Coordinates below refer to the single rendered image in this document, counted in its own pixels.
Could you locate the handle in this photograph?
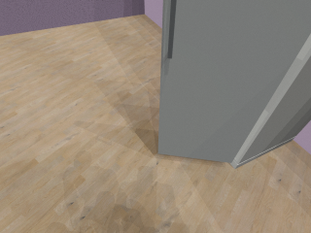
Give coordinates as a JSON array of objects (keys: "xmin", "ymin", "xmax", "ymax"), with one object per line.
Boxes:
[{"xmin": 167, "ymin": 0, "xmax": 177, "ymax": 59}]

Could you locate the fridge door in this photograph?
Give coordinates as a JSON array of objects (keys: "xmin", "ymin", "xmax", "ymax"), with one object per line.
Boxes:
[{"xmin": 157, "ymin": 0, "xmax": 311, "ymax": 163}]

